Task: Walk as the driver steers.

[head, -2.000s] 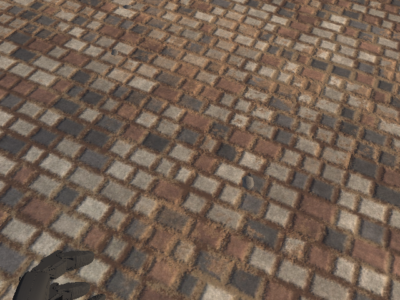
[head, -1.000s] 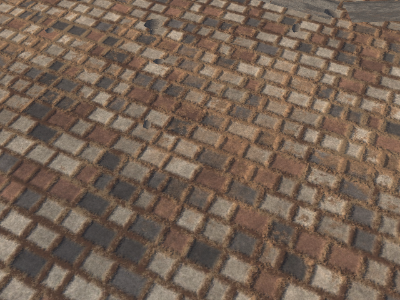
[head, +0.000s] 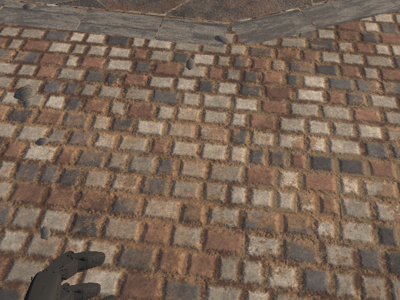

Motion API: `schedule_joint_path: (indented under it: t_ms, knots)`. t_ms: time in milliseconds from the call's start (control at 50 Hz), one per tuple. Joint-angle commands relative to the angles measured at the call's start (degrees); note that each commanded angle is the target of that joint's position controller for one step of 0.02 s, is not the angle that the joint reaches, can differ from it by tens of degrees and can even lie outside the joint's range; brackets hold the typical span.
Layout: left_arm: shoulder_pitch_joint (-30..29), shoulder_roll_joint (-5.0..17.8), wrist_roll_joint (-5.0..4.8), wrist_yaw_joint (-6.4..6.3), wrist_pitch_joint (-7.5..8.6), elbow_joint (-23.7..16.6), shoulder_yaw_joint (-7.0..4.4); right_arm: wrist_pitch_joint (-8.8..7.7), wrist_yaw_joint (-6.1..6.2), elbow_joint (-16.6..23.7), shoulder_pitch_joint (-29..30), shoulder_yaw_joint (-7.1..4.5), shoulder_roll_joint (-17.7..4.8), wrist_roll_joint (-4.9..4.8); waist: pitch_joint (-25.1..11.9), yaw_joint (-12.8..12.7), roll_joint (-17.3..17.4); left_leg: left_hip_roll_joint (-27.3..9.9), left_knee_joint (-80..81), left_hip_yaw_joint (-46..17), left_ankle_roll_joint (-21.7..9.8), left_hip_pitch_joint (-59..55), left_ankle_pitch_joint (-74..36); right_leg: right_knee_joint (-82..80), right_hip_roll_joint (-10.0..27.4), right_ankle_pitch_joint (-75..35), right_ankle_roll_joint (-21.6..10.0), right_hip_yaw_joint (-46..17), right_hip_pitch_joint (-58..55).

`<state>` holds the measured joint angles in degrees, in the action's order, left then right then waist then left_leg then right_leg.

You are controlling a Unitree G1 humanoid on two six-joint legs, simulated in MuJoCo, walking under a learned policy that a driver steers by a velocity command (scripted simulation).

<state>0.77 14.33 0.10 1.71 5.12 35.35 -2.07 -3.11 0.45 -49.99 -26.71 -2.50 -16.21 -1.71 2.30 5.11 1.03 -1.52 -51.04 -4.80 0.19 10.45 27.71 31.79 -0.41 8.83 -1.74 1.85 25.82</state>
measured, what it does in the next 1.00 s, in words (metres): walks ahead, turning left: left foot, then right foot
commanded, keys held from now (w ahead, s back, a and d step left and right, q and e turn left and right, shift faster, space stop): w+q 1.00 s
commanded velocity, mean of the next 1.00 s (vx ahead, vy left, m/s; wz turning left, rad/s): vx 0.50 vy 0.00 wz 0.53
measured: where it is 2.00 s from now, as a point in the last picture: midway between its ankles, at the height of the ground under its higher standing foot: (57, 181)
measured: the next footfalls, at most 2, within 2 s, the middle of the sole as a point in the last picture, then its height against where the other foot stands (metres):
left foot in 0.44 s outside the picture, level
right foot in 0.92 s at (170, 221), level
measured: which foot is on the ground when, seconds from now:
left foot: up 0.00-0.42, down 0.44-0.92, up 0.94-1.00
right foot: down 0.00-0.46, up 0.48-0.90, down 0.92-1.00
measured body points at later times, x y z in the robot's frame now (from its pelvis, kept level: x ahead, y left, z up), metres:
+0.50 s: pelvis +0.27 +0.06 -0.01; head +0.31 +0.09 +0.43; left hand +0.24 +0.36 -0.14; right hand +0.53 -0.14 -0.09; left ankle +0.35 +0.16 -0.73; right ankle +0.12 -0.12 -0.66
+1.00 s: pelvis +0.56 +0.12 +0.00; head +0.58 +0.12 +0.45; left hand +0.59 +0.44 -0.08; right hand +0.77 -0.09 -0.11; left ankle +0.38 +0.16 -0.66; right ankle +0.69 +0.06 -0.73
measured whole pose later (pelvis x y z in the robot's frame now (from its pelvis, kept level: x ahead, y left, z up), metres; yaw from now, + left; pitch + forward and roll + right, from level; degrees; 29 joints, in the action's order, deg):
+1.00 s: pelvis +0.56 +0.12 +0.00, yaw +34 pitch +2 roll -1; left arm 5.5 15.8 0.3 1.3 6.5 41.0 -2.9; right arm -1.3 1.1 -40.4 -20.7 -3.9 -17.8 -1.9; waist 0.6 2.4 1.9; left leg 3.8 -60.9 -9.0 -1.4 17.0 27.8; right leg 31.6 -1.8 10.1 -1.0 0.2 23.6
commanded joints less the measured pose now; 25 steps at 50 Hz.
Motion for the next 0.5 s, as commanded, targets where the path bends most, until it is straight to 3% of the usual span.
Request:
schedule_joint_path:
  t_ms: [20,40,60,100,120,200,260,320,360,400,420,440,460,480,500]
  knots:
    - [17.56,8.4,-0.25,-1.07,-0.63,2.68,-3.13,-1.99,0.13,7.6,5.86,-1.87,-8.33,-1.18,-10.21,-10.69,-9.2,-3.57,-21.49,-1.13,-1.04,33.81,-3.13,-15.16,20.35,9.83,-10.9,-26.07,-35.7]
    - [14.29,6.63,-0.06,-0.88,-0.44,3.08,-2.62,-1.62,0.21,7.81,7.53,-1.95,-7.44,-0.32,-6.11,-8.87,-7.33,-4.93,-19.02,-0.68,-0.94,32.08,-6.5,-17.53,18.01,6.1,-10.16,-21.04,-28.67]
    - [11.88,5.34,0.41,-0.71,0.07,3.36,-2.35,-0.8,0.22,7.47,6.87,-2.14,-6.37,0.04,-3.88,-6.75,-8.37,-6.33,-17.13,-1.13,-0.86,28.88,-9.13,-19.78,16.11,2.59,-9.44,-16.41,-23.28]
    - [9.33,5.0,0.5,-0.58,1.03,4.36,-2.68,0.69,0.03,7.0,5.5,-1.75,-3.45,-0.14,-1.93,-4.5,-7.83,-6.97,-15.9,-0.86,-0.32,25.56,-11.43,-23.12,15.37,-2.67,-9.64,-10.78,-17.54]
    - [8.83,5.49,0.48,-0.61,1.47,4.97,-2.93,1.19,0.04,7.51,6.16,-1.75,-3.06,-0.04,-0.85,-3.92,-6.8,-7.07,-14.95,-1.05,0.04,26.2,-12.91,-24.14,15.5,-5.58,-9.84,-8.38,-16.33]
    - [9.19,7.67,0.58,-1.2,1.86,7.06,-3.66,1.06,-0.73,9.91,11.55,-1.49,-2.73,0.53,1.14,-4.38,-4.27,-6.81,-2.89,-0.71,0.35,27.92,-25.08,-25.33,14.14,-11.68,-9.15,0.4,-16.86]
    - [11.4,9.81,0.1,-1.74,1.41,8.31,-4.15,0.57,-2.18,12.21,18.55,-0.75,-1.87,0.53,2.72,-7.09,-2.63,-5.67,7.35,3.12,-0.66,25.8,-31.31,-25.79,14.17,-12.23,-8.19,4.75,-18.41]
    - [14.31,11.7,-0.87,-1.89,0.31,9.9,-4.76,0.72,-3.2,14.96,23.36,-0.75,-2.66,0.41,4.01,-8.52,-1.94,-5.13,12.65,4.44,-2.41,28.0,-29.25,-24.04,16.26,-13.88,-7.21,6.39,-25.45]
    - [15.09,12.95,-1.4,-2.01,-0.72,10.49,-5.14,0.85,-3.72,16.55,24.58,-1.17,-3.74,0.55,3.43,-8.08,-2.49,-3.38,14.5,6.62,-4.06,27.26,-24.56,-20.05,17.08,-22.43,-6.12,7.82,-29.68]
    - [14.87,14.78,-1.78,-2.34,-1.71,10.41,-5.59,1.28,-3.77,16.82,20.85,-2.45,-6.1,0.65,-0.93,-5.12,-4.77,0.92,14.38,10.29,-6.39,19.53,-18.19,-10.23,16.63,-41.78,-4.75,9.58,-31.85]
    - [14.27,14.92,-1.97,-2.52,-2.28,10.23,-5.52,1.49,-3.49,15.34,13.74,-3.83,-8.26,0.48,-4.93,-0.81,-4.7,3.8,16.16,11.69,-8.07,9.88,-17.97,0.11,15.24,-46.96,-3.55,11.02,-29.86]
    - [14.77,13.45,-1.55,-2.82,-2.28,9.89,-4.79,1.96,-2.6,12.8,3.83,-5.89,-11.97,0.27,-10.13,4.0,-2.7,4.8,18.18,9.16,-10.34,-6.39,-20.14,14.62,12.99,-40.8,-1.3,11.83,-20.84]
    - [19.28,6.54,0.74,-2.46,-1.46,7.0,-2.55,2.18,-1.55,12.29,1.35,-7.47,-19.04,-0.12,-14.82,0.29,11.83,-9.66,20.69,-17.94,-18.8,-26.77,-14.4,37.06,4.99,0.77,2.68,11.31,4.03]
    - [17.74,6.27,0.28,-1.69,0.76,5.95,-1.57,1.21,-1.96,14.94,1.72,-6.43,-17.86,0.07,-24.81,0.14,11.16,-17.79,31.64,-44.27,-25.75,-33.98,-4.92,47.74,-2.51,26.21,3.28,-3.22,14.53]
    - [10.82,11.06,-2.19,-0.97,2.05,4.33,-2.85,0.37,-2.42,14.61,2.73,-5.05,-13.5,0.66,-19.46,2.48,5.4,-16.78,34.7,-38.42,-21.83,-31.06,-4.79,48.89,0.83,21.86,2.03,-7.58,20.31]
